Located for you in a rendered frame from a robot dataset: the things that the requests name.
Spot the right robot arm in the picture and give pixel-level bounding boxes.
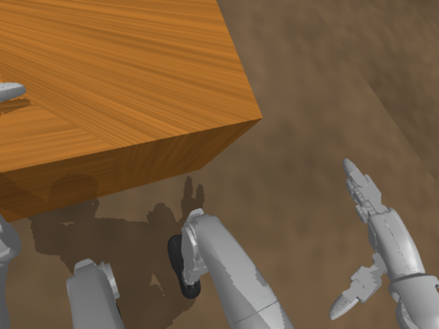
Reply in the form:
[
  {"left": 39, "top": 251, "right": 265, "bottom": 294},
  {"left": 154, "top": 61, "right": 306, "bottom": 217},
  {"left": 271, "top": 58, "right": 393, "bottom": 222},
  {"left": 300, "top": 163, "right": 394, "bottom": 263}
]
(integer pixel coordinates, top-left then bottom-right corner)
[{"left": 388, "top": 273, "right": 439, "bottom": 329}]

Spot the left robot arm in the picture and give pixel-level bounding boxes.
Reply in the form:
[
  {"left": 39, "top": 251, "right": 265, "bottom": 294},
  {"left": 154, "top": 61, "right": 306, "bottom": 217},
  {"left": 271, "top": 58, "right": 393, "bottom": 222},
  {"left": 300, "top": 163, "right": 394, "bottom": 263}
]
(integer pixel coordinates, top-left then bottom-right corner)
[{"left": 0, "top": 214, "right": 21, "bottom": 329}]

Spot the left robot hand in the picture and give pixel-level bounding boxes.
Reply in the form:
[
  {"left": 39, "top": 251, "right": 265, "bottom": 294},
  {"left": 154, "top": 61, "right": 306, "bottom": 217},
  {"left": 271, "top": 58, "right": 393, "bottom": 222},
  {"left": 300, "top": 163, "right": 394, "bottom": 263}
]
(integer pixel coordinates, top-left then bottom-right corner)
[{"left": 0, "top": 82, "right": 26, "bottom": 102}]

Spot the right robot foot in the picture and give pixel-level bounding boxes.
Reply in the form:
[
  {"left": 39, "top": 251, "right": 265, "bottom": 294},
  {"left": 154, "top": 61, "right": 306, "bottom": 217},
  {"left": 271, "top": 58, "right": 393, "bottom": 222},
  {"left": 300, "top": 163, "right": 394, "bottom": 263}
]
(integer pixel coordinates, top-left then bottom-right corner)
[{"left": 167, "top": 234, "right": 201, "bottom": 299}]

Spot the right robot hand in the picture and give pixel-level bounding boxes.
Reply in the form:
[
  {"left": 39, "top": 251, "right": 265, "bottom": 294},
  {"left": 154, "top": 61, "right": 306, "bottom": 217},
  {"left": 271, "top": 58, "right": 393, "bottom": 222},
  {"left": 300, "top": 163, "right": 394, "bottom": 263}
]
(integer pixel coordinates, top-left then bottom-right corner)
[{"left": 329, "top": 158, "right": 425, "bottom": 320}]

